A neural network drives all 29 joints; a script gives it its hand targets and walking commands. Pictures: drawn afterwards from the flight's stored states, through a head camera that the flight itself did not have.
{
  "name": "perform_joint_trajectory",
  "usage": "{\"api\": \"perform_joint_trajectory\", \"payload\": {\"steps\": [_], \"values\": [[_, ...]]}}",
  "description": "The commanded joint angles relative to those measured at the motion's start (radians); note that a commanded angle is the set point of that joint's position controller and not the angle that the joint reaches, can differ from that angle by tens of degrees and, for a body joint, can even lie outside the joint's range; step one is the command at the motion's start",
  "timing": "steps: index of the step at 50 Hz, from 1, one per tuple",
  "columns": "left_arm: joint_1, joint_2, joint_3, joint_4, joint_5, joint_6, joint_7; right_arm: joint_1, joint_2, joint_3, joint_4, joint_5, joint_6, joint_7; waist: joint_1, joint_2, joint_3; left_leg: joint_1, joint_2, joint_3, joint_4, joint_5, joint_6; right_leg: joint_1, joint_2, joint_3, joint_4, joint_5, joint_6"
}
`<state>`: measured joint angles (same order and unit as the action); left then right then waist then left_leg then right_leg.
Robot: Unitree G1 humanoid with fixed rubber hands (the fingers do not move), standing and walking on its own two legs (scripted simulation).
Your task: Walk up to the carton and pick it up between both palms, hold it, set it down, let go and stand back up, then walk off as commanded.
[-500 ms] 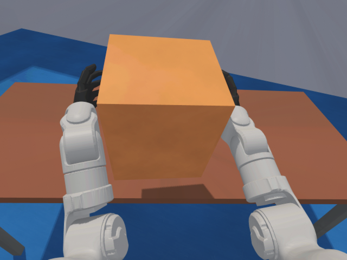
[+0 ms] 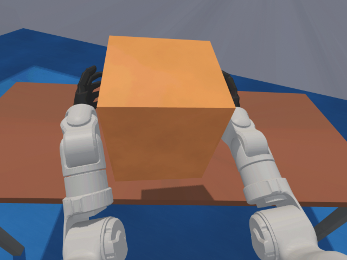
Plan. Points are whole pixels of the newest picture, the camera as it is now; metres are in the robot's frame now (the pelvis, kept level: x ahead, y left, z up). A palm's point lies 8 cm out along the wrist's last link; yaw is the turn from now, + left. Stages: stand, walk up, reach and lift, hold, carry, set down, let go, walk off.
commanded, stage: hold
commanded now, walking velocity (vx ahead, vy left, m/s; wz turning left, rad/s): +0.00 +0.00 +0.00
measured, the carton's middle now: (160, 114) +0.37 +0.02 +0.18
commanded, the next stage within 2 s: none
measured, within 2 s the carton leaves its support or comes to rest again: neither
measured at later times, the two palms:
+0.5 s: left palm (87, 104) +0.35 +0.16 +0.22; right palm (231, 106) +0.36 -0.14 +0.21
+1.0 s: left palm (86, 104) +0.36 +0.17 +0.22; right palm (229, 106) +0.36 -0.13 +0.20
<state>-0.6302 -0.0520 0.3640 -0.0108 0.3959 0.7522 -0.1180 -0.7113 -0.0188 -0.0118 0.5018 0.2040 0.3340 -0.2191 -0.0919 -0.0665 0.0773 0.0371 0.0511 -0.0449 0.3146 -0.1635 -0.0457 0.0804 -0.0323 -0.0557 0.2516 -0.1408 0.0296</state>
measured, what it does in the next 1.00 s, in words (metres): stands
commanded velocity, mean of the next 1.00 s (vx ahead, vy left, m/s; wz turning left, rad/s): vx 0.00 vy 0.00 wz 0.00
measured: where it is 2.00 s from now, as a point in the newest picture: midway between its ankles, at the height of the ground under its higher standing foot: outside the picture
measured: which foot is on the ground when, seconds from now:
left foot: down 0.00-1.00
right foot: down 0.00-1.00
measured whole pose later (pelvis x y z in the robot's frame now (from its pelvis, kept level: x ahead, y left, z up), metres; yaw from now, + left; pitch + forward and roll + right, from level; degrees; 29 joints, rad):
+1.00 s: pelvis +0.00 +0.00 +0.00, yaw +0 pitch -11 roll -1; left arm -0.65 -0.05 0.37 0.01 0.41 0.75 -0.12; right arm -0.73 -0.02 -0.03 0.53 0.19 0.33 -0.21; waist -0.09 -0.07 0.08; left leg 0.04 0.05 -0.04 0.31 -0.16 -0.04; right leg 0.08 -0.03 -0.05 0.25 -0.14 0.03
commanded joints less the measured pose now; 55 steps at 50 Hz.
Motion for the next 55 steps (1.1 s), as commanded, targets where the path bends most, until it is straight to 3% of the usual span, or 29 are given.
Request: {"api": "perform_joint_trajectory", "payload": {"steps": [1, 3, 4, 5, 6, 9, 11, 12, 13, 17, 19, 21, 22, 23, 24, 28, 31, 33, 35, 36, 38, 41, 42, 46, 50, 53, 54, 55], "values": [[-0.495, -0.420, -0.472, 0.023, -0.132, -0.028, -0.126, -0.608, 0.493, 0.316, -0.235, 0.044, -0.039, 0.079, -0.028, 0.072, -0.265, -0.016, -0.114, 0.128, -0.042, 0.192, 0.012, 0.109, 0.103, -0.066, -0.011, 0.116, 0.022], [-0.480, -0.430, -0.477, 0.015, -0.133, -0.023, -0.128, -0.624, 0.505, 0.313, -0.254, 0.049, -0.045, 0.084, -0.017, 0.085, -0.270, -0.022, -0.109, 0.132, -0.046, 0.173, 0.011, 0.096, 0.101, -0.063, -0.010, 0.099, 0.013], [-0.479, -0.440, -0.484, 0.004, -0.146, -0.023, -0.129, -0.592, 0.504, 0.316, -0.251, 0.049, -0.042, 0.084, -0.024, 0.087, -0.277, -0.020, -0.111, 0.132, -0.041, 0.202, 0.009, 0.117, 0.104, -0.062, -0.003, 0.125, 0.014], [-0.483, -0.455, -0.500, -0.035, -0.151, -0.028, -0.125, -0.606, 0.521, 0.343, -0.288, 0.064, -0.050, 0.086, -0.008, 0.091, -0.334, 0.000, -0.109, 0.134, -0.034, 0.254, 0.002, 0.132, 0.111, -0.070, 0.007, 0.160, 0.012], [-0.469, -0.448, -0.503, -0.018, -0.149, -0.023, -0.124, -0.596, 0.492, 0.333, -0.263, 0.068, -0.042, 0.083, -0.023, 0.101, -0.330, 0.008, -0.107, 0.126, -0.027, 0.253, 0.000, 0.128, 0.112, -0.066, 0.004, 0.163, 0.012], [-0.484, -0.432, -0.462, -0.003, -0.122, -0.020, -0.124, -0.630, 0.500, 0.340, -0.262, 0.067, -0.043, 0.091, 0.008, 0.086, -0.301, -0.005, -0.110, 0.131, -0.041, 0.222, 0.009, 0.118, 0.108, -0.066, -0.002, 0.120, 0.014], [-0.482, -0.445, -0.494, -0.018, -0.143, -0.023, -0.127, -0.619, 0.498, 0.324, -0.279, 0.063, -0.050, 0.088, -0.017, 0.092, -0.312, -0.005, -0.111, 0.133, -0.037, 0.225, 0.000, 0.129, 0.111, -0.073, 0.000, 0.128, 0.012], [-0.486, -0.441, -0.487, -0.013, -0.148, -0.026, -0.122, -0.623, 0.506, 0.331, -0.275, 0.059, -0.047, 0.090, -0.011, 0.071, -0.300, 0.000, -0.110, 0.130, -0.038, 0.218, 0.008, 0.115, 0.108, -0.068, -0.003, 0.125, 0.013], [-0.498, -0.440, -0.479, 0.001, -0.136, -0.026, -0.119, -0.635, 0.501, 0.338, -0.263, 0.068, -0.049, 0.095, 0.004, 0.084, -0.287, 0.001, -0.105, 0.127, -0.044, 0.216, 0.004, 0.099, 0.113, -0.069, -0.004, 0.098, 0.011], [-0.479, -0.422, -0.461, 0.022, -0.133, -0.022, -0.127, -0.609, 0.498, 0.305, -0.234, 0.039, -0.041, 0.089, -0.015, 0.063, -0.280, -0.014, -0.113, 0.133, -0.047, 0.171, 0.018, 0.108, 0.103, -0.063, -0.012, 0.099, 0.014], [-0.480, -0.440, -0.469, 0.007, -0.139, -0.024, -0.126, -0.632, 0.508, 0.328, -0.259, 0.064, -0.047, 0.090, 0.000, 0.077, -0.304, -0.005, -0.109, 0.131, -0.040, 0.222, 0.011, 0.116, 0.109, -0.064, -0.001, 0.131, 0.015], [-0.497, -0.429, -0.477, 0.021, -0.142, -0.026, -0.128, -0.626, 0.509, 0.310, -0.253, 0.045, -0.046, 0.086, -0.027, 0.075, -0.286, -0.015, -0.113, 0.134, -0.043, 0.172, 0.017, 0.109, 0.104, -0.057, -0.014, 0.110, 0.015], [-0.487, -0.420, -0.470, 0.021, -0.145, -0.024, -0.127, -0.607, 0.501, 0.312, -0.244, 0.044, -0.041, 0.086, -0.026, 0.068, -0.273, -0.016, -0.112, 0.130, -0.040, 0.184, 0.022, 0.100, 0.099, -0.056, -0.012, 0.122, 0.021], [-0.502, -0.417, -0.450, 0.016, -0.135, -0.027, -0.128, -0.630, 0.509, 0.317, -0.247, 0.044, -0.041, 0.088, -0.003, 0.056, -0.288, -0.015, -0.112, 0.138, -0.048, 0.192, 0.022, 0.116, 0.102, -0.061, -0.006, 0.125, 0.021], [-0.500, -0.425, -0.455, 0.035, -0.128, -0.027, -0.133, -0.610, 0.506, 0.310, -0.215, 0.037, -0.036, 0.088, -0.017, 0.062, -0.266, -0.023, -0.111, 0.133, -0.056, 0.165, 0.020, 0.110, 0.102, -0.064, -0.009, 0.098, 0.017], [-0.488, -0.438, -0.461, 0.009, -0.134, -0.025, -0.130, -0.644, 0.512, 0.342, -0.275, 0.065, -0.052, 0.087, 0.002, 0.072, -0.320, -0.003, -0.112, 0.135, -0.037, 0.242, 0.013, 0.137, 0.110, -0.068, 0.001, 0.147, 0.019], [-0.489, -0.421, -0.456, 0.030, -0.130, -0.025, -0.132, -0.604, 0.495, 0.310, -0.228, 0.052, -0.038, 0.085, -0.018, 0.068, -0.274, -0.011, -0.110, 0.130, -0.045, 0.191, 0.016, 0.110, 0.107, -0.062, -0.009, 0.120, 0.019], [-0.520, -0.437, -0.467, 0.005, -0.140, -0.035, -0.128, -0.630, 0.520, 0.325, -0.230, 0.054, -0.046, 0.092, -0.002, 0.079, -0.296, -0.022, -0.113, 0.135, -0.051, 0.164, 0.014, 0.110, 0.105, -0.065, -0.005, 0.087, 0.015], [-0.549, -0.423, -0.468, 0.033, -0.149, -0.037, -0.127, -0.665, 0.520, 0.303, -0.260, 0.045, -0.055, 0.092, -0.014, 0.073, -0.292, -0.039, -0.112, 0.133, -0.052, 0.128, 0.026, 0.095, 0.098, -0.062, -0.008, 0.076, 0.020], [-0.543, -0.434, -0.462, 0.030, -0.139, -0.040, -0.122, -0.671, 0.527, 0.312, -0.249, 0.047, -0.055, 0.097, 0.003, 0.073, -0.303, -0.028, -0.109, 0.136, -0.059, 0.132, 0.023, 0.092, 0.103, -0.069, -0.004, 0.064, 0.016], [-0.504, -0.431, -0.479, 0.023, -0.144, -0.036, -0.118, -0.636, 0.506, 0.314, -0.259, 0.045, -0.057, 0.088, -0.012, 0.082, -0.328, -0.003, -0.112, 0.129, -0.036, 0.186, 0.019, 0.113, 0.100, -0.064, -0.003, 0.129, 0.016], [-0.526, -0.442, -0.461, 0.040, -0.132, -0.034, -0.123, -0.645, 0.516, 0.302, -0.217, 0.044, -0.049, 0.093, -0.005, 0.085, -0.284, -0.021, -0.113, 0.134, -0.052, 0.162, 0.019, 0.097, 0.100, -0.061, -0.010, 0.080, 0.014], [-0.491, -0.443, -0.456, 0.053, -0.128, -0.026, -0.126, -0.621, 0.497, 0.299, -0.197, 0.048, -0.043, 0.094, -0.019, 0.069, -0.265, -0.032, -0.110, 0.129, -0.056, 0.146, 0.020, 0.101, 0.105, -0.061, -0.013, 0.073, 0.013], [-0.510, -0.435, -0.460, 0.031, -0.142, -0.035, -0.124, -0.652, 0.509, 0.314, -0.240, 0.056, -0.056, 0.093, -0.003, 0.070, -0.304, -0.013, -0.110, 0.129, -0.050, 0.186, 0.017, 0.108, 0.105, -0.067, -0.005, 0.106, 0.016], [-0.471, -0.445, -0.474, 0.007, -0.129, -0.025, -0.119, -0.613, 0.501, 0.325, -0.235, 0.052, -0.050, 0.091, -0.007, 0.086, -0.309, 0.015, -0.109, 0.130, -0.037, 0.244, 0.008, 0.123, 0.110, -0.068, -0.006, 0.140, 0.011], [-0.478, -0.448, -0.482, 0.003, -0.136, -0.020, -0.121, -0.621, 0.492, 0.314, -0.242, 0.060, -0.052, 0.094, -0.012, 0.093, -0.308, 0.015, -0.102, 0.127, -0.035, 0.233, 0.002, 0.115, 0.110, -0.068, -0.002, 0.131, 0.007], [-0.498, -0.436, -0.489, -0.001, -0.148, -0.026, -0.122, -0.615, 0.493, 0.311, -0.263, 0.050, -0.055, 0.090, -0.031, 0.081, -0.299, 0.006, -0.107, 0.127, -0.030, 0.210, 0.008, 0.112, 0.103, -0.066, -0.009, 0.132, 0.011], [-0.496, -0.449, -0.501, -0.006, -0.155, -0.027, -0.123, -0.625, 0.502, 0.312, -0.273, 0.053, -0.059, 0.089, -0.024, 0.084, -0.311, -0.001, -0.112, 0.129, -0.033, 0.220, 0.005, 0.118, 0.106, -0.070, -0.002, 0.138, 0.010]]}}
